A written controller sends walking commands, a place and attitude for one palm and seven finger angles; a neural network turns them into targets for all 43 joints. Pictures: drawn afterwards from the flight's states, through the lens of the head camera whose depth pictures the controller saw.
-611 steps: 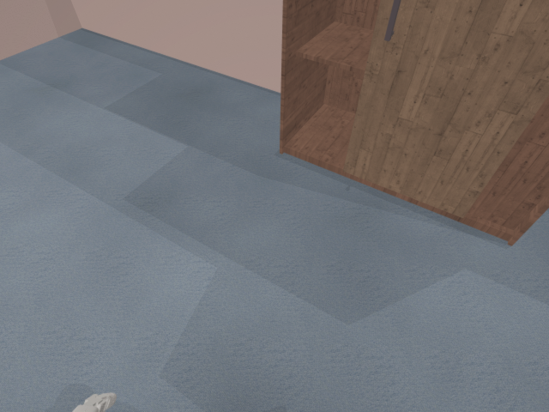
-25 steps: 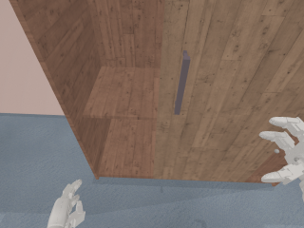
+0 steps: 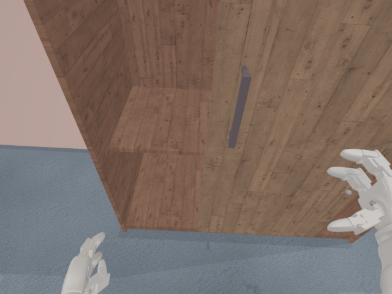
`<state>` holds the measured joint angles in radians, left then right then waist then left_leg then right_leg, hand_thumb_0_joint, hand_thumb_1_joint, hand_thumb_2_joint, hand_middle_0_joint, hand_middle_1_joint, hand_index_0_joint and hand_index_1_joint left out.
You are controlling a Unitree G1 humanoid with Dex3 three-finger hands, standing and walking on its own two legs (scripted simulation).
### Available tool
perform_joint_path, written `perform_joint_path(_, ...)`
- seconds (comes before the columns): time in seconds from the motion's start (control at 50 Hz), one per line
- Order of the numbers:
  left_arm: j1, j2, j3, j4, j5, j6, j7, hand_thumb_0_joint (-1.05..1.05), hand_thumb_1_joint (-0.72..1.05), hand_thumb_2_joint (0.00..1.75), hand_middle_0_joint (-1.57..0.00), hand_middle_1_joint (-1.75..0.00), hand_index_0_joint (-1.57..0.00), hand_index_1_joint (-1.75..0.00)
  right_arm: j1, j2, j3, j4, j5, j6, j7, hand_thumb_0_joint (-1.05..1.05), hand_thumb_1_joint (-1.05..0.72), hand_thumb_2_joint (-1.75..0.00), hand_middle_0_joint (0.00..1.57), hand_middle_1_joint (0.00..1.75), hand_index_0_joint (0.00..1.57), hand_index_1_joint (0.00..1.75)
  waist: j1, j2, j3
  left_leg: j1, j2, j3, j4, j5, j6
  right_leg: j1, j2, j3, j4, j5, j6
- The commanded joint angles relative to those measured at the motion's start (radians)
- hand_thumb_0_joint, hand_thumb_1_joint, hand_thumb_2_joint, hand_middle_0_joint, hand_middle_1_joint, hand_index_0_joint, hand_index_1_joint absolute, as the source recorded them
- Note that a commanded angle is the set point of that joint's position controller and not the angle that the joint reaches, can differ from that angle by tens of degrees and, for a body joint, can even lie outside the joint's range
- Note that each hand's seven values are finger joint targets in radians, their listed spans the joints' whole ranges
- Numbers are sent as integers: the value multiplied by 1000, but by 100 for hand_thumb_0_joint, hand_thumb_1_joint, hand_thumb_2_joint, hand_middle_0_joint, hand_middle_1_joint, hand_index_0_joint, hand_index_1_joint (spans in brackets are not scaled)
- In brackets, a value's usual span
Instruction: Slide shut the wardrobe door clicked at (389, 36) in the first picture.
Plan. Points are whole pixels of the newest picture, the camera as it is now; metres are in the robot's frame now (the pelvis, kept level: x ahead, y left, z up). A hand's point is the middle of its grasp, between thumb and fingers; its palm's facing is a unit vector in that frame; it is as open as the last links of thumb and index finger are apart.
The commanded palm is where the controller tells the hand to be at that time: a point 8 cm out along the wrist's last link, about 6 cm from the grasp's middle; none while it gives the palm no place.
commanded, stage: move the hooked fingers beside the handle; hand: right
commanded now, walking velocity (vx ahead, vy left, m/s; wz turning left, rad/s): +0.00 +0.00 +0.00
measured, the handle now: (237, 110) +0.53 -0.09 +0.10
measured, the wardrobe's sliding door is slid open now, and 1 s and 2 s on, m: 0.37 0.37 0.37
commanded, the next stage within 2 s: none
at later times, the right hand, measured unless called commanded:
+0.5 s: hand (317, 164) +0.34 -0.23 +0.12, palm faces +0.06 +1.00 +0.01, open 14.0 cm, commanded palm +0.32 -0.28 +0.12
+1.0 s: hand (286, 142) +0.41 -0.18 +0.11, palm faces +0.04 +1.00 +0.01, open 14.0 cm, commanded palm +0.39 -0.23 +0.12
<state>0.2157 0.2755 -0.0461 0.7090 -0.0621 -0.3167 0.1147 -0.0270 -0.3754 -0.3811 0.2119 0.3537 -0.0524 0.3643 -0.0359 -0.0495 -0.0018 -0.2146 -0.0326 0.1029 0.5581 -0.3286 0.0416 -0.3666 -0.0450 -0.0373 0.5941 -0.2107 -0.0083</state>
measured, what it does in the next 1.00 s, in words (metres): stands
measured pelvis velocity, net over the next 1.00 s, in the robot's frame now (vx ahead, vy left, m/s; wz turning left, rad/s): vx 0.01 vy -0.01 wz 0.02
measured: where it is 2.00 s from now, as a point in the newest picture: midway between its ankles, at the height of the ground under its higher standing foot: outside the picture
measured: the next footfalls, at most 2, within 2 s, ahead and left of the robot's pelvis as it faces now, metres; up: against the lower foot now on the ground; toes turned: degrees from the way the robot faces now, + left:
none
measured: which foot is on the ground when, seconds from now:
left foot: down 0.00-1.00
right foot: down 0.00-1.00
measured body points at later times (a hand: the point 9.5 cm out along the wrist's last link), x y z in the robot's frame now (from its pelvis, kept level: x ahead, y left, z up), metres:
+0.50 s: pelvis +0.00 -0.01 +0.00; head +0.01 -0.01 +0.45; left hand +0.16 +0.24 -0.08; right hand +0.34 -0.28 +0.12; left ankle -0.02 +0.09 -0.73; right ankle +0.07 -0.11 -0.73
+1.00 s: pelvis +0.01 -0.01 +0.00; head +0.03 -0.01 +0.45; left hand +0.12 +0.25 -0.10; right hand +0.40 -0.24 +0.12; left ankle -0.02 +0.09 -0.73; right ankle +0.07 -0.11 -0.73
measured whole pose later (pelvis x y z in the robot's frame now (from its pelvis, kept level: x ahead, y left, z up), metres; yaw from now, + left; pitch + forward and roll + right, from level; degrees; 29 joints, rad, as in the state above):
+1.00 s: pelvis +0.01 -0.01 +0.00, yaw +1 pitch +3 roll +1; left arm 0.26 0.25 -0.03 0.75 -0.04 -0.17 0.06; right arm -0.46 -0.29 -0.22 0.60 0.20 -0.10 0.13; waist 0.04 -0.03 -0.03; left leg -0.29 -0.03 0.08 0.56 -0.33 0.03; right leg -0.43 -0.04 -0.06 0.60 -0.22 -0.02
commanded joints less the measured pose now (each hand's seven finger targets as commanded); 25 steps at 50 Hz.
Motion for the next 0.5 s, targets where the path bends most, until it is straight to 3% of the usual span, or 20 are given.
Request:
perform_joint_path(0.0, -105, 132, 48, -136, -4, -56, 14, 0, 90, 90, -20, -30, -20, -30, -317, -247, -68, -167, 0, -52, -22, 0, 50, -30, 30, 120, 30, 120, 22, 29, -152, -101, 8, -119, -136, 127, -51, 147, 42, 53, -73, 6, -14)
perform_joint_path(0.04, -111, 129, 48, -135, -2, -51, 15, 0, 90, 90, -20, -30, -20, -30, -392, -261, -66, -181, -13, -54, -33, 0, 50, -30, 30, 120, 30, 120, 25, -15, -183, -97, 10, -120, -134, 121, -46, 163, 42, 55, -75, 6, -12)
perform_joint_path(0.1, -107, 121, 45, -140, 1, -48, 9, 0, 90, 90, -20, -30, -20, -30, -383, -223, -36, -189, -21, -62, -48, 0, 50, -30, 30, 120, 30, 120, 18, -31, -217, -76, 3, -104, -119, 183, -39, 191, 42, 54, -76, 54, -13)
perform_joint_path(0.18, -99, 122, 48, -139, 3, -39, 0, 0, 90, 90, -20, -30, -20, -30, -369, -224, -40, -154, -30, -60, -68, 0, 50, -30, 30, 120, 30, 120, 13, -7, -217, -72, -2, -92, -114, 204, -39, 184, 40, 52, -82, 64, -13)
perform_joint_path(0.2, -100, 119, 47, -141, 1, -37, -1, 0, 90, 90, -20, -30, -20, -30, -378, -187, -6, -149, -32, -56, -70, 0, 50, -30, 30, 120, 30, 120, 21, 5, -210, -78, -4, -87, -113, 214, -40, 189, 41, 50, -83, 69, -14)
perform_joint_path(0.24, -97, 122, 50, -144, 2, -30, -5, 0, 90, 90, -20, -30, -20, -30, -380, -196, -16, -142, -35, -47, -78, 0, 50, -30, 30, 120, 30, 120, 16, -4, -212, -83, -5, -84, -113, 210, -39, 189, 39, 52, -88, 66, -12)
perform_joint_path(0.26, -96, 123, 48, -138, 3, -26, -5, 0, 90, 90, -20, -30, -20, -30, -378, -211, -30, -115, -40, -41, -87, 0, 50, -30, 30, 120, 30, 120, 16, 28, -197, -84, -7, -87, -120, 194, -40, 173, 39, 50, -85, 54, -15)
perform_joint_path(0.38, -83, 119, 52, -128, 7, -9, -6, 0, 90, 90, -20, -30, -20, -30, -541, -175, 30, -136, -66, -60, -121, 0, 50, -30, 30, 120, 30, 120, 44, -28, -235, -106, -13, -78, -122, 186, -33, 219, 35, 57, -91, 63, -12)
perform_joint_path(0.42, -74, 120, 53, -118, 8, -4, -6, 0, 90, 90, -20, -30, -20, -30, -567, -150, 55, -94, -71, -66, -128, 0, 50, -30, 30, 120, 30, 120, 52, -5, -226, -117, -15, -73, -123, 182, -33, 219, 34, 61, -94, 58, -11)
perform_joint_path(0.48, -64, 123, 53, -106, 9, 12, -9, 0, 90, 90, -20, -30, -20, -30, -591, -180, 35, -25, -84, -63, -141, 0, 50, -30, 30, 120, 30, 120, 47, 9, -236, -106, -13, -76, -122, 185, -32, 202, 35, 60, -94, 60, -11)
